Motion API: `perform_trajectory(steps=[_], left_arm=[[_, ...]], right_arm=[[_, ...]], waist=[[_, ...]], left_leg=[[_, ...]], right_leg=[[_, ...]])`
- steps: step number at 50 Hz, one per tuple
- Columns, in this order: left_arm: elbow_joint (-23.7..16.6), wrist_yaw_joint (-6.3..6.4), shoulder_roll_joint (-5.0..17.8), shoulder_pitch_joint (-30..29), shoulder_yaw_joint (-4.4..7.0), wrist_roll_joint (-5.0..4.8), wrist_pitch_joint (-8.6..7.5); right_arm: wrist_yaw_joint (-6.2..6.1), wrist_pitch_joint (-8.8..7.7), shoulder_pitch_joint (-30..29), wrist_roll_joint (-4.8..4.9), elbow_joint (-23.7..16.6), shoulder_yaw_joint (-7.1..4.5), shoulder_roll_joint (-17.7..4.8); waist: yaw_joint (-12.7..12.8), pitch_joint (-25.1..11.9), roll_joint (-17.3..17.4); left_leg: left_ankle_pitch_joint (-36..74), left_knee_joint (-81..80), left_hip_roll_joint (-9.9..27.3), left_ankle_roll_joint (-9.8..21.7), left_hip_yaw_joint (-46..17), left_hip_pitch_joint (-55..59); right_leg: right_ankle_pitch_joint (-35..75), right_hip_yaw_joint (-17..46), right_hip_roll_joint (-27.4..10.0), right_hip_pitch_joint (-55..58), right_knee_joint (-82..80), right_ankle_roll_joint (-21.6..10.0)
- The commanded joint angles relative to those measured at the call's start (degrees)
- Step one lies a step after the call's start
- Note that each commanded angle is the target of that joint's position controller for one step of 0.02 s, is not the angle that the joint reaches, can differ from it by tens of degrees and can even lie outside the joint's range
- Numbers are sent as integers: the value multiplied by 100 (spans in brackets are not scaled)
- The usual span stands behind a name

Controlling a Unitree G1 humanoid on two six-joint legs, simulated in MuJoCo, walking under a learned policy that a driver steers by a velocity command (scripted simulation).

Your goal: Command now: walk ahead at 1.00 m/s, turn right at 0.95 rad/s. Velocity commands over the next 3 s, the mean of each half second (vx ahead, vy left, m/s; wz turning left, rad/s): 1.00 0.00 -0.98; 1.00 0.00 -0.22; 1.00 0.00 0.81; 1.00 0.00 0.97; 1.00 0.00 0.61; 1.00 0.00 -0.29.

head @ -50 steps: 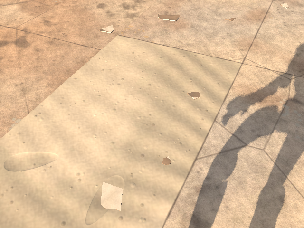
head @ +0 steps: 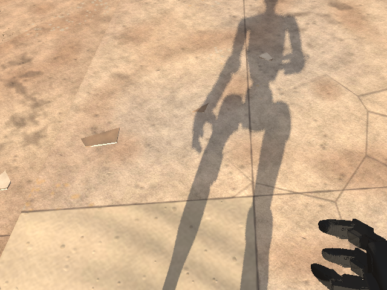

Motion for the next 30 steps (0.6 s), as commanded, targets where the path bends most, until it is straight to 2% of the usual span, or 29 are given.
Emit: perform_trajectory(steps=[1,2,3,5,6,7,8,9,10,11,12,13,14,15,16,17,18,19,20,23,25,27,28,29,30], left_arm=[[-566,193,1026,-712,298,-70,-47],[-517,195,1091,-601,333,-76,-14],[-465,199,1099,-518,352,-101,1],[-385,232,999,-448,362,-160,9],[-360,245,963,-444,378,-162,26],[-363,248,968,-504,400,-136,52],[-420,211,982,-661,403,-57,76],[-612,139,784,-965,301,118,87],[-839,96,-70,-609,58,224,76],[-1074,100,95,192,-43,-383,6],[-840,162,655,-243,37,-377,73],[-907,135,948,-894,101,-169,100],[-974,119,908,-1259,122,-12,116],[-1089,76,858,-1504,145,30,120],[-1144,28,800,-1509,154,-49,166],[-1180,5,709,-1526,139,-126,224],[-1257,-21,596,-1597,103,-156,273],[-1324,-46,526,-1677,72,-143,298],[-1372,-68,499,-1748,48,-118,303],[-1442,-130,615,-2034,40,-103,258],[-1517,-197,675,-2464,41,-80,220],[-1640,-309,541,-2905,-20,-86,160],[-1680,-362,505,-3065,-38,-86,114],[-1714,-391,552,-3172,-12,-83,73],[-1737,-401,654,-3148,42,-80,53]], right_arm=[[-2,16,-610,-25,-498,-116,-229],[24,-1,-714,42,-558,-147,-258],[39,-16,-711,134,-579,-215,-380],[42,-50,-663,281,-597,-342,-650],[39,-78,-602,323,-592,-401,-768],[32,-111,-293,353,-528,-493,-925],[7,-135,569,374,-350,-644,-1139],[-47,-97,1977,382,-108,-716,-1262],[-67,-44,2982,218,101,-715,-1581],[90,-72,2621,-12,108,-722,-1808],[71,-16,2003,19,-136,-607,-1063],[24,65,1894,60,-42,-548,-835],[15,106,1861,9,94,-549,-882],[8,106,1800,-22,250,-524,-830],[6,75,1736,-26,378,-479,-707],[31,52,1739,36,506,-435,-534],[45,45,1776,103,633,-412,-452],[45,42,1800,131,726,-418,-487],[32,42,1796,123,785,-438,-591],[-22,49,1679,-3,853,-453,-837],[-46,58,1883,-21,966,-447,-950],[-70,96,2168,-1,1093,-463,-1155],[-71,121,2273,8,1150,-453,-1214],[-76,140,2453,6,1221,-463,-1343],[-106,174,2633,19,1291,-488,-1521]], waist=[[-177,230,-146],[-36,96,-258],[13,-19,-373],[-23,-87,-620],[-92,-102,-704],[-308,-260,-786],[-822,-764,-809],[-1553,-1718,-757],[-1433,-2547,965],[-787,-2737,3383],[-1033,-1760,2032],[-1145,-1087,1060],[-1064,-784,131],[-952,-456,-1],[-812,-312,207],[-765,-248,353],[-710,-162,384],[-668,-67,337],[-628,25,267],[-593,326,116],[-762,517,-81],[-906,702,-133],[-918,724,-173],[-893,595,-34],[-763,396,237]], left_leg=[[1338,-1820,-431,-301,791,1201],[1723,-2140,-572,-350,839,1587],[1890,-2379,-628,-395,729,1813],[1773,-2771,-560,-386,428,1803],[1575,-2891,-518,-333,372,1779],[1312,-2898,-507,-237,415,2023],[1013,-2818,-499,-80,527,2845],[437,-2261,-18,103,277,4609],[-1573,-2618,1021,433,-1650,6430],[-4009,-4068,2170,1253,-5061,6688],[-4599,-4281,1871,1182,-4469,5929],[-3333,-4176,1592,1005,-3193,5141],[-2041,-4072,1360,882,-2301,4476],[-1203,-4084,1165,871,-1598,3952],[-776,-4159,1057,826,-1097,3607],[-501,-4233,982,814,-719,3507],[-271,-4293,993,806,-416,3430],[-32,-4373,1019,820,-167,3380],[220,-4467,1064,853,83,3346],[833,-4782,938,806,1025,3108],[1236,-4894,807,658,1577,3274],[1994,-4883,832,499,1967,3560],[2962,-4828,787,408,2170,3571],[4412,-4673,801,377,2267,3640],[5986,-4363,902,411,2287,3892]], right_leg=[[290,1302,-781,-1706,-1335,-558],[105,1382,-812,-1771,-1307,-458],[-137,1543,-861,-1630,-1189,-383],[-270,1854,-997,-937,-820,-248],[-12,1979,-1096,-561,-568,-188],[616,2031,-1178,-270,-182,-102],[1636,1862,-1061,-127,739,78],[1851,1514,-920,-816,2390,300],[-1600,1009,-377,-2356,4484,407],[-1621,572,-609,-3924,5845,519],[-861,355,-1064,-4268,6160,603],[-491,84,-1180,-4180,6022,633],[-346,23,-1392,-3875,5785,625],[-187,68,-1606,-3721,5415,603],[-147,78,-1779,-3531,5209,578],[-201,24,-1877,-3560,5128,558],[-227,-16,-1977,-3706,5054,538],[-89,-48,-2032,-3889,5014,543],[137,-60,-2062,-4061,4945,582],[1071,-233,-2012,-4109,4255,720],[1635,-586,-1894,-4042,3527,663],[1861,-924,-1807,-3890,2716,516],[1849,-1190,-1589,-3452,2211,396],[1794,-1490,-1267,-2867,1924,275],[1542,-1691,-947,-2454,1848,181]])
